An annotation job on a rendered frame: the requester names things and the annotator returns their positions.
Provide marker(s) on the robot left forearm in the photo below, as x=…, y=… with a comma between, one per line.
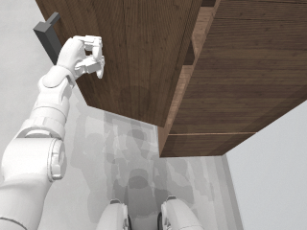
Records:
x=50, y=112

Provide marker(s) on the robot thigh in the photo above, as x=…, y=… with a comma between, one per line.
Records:
x=114, y=217
x=178, y=215

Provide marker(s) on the right robot thigh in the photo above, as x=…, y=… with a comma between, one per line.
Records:
x=178, y=215

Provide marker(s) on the handle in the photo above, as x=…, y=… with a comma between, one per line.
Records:
x=48, y=37

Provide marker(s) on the left robot hand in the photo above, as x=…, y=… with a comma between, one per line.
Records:
x=72, y=56

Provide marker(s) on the left robot upper arm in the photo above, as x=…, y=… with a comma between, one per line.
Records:
x=31, y=165

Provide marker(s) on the left robot thigh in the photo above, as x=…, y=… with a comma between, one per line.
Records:
x=114, y=217

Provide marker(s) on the cupboard door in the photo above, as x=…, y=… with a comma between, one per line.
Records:
x=145, y=43

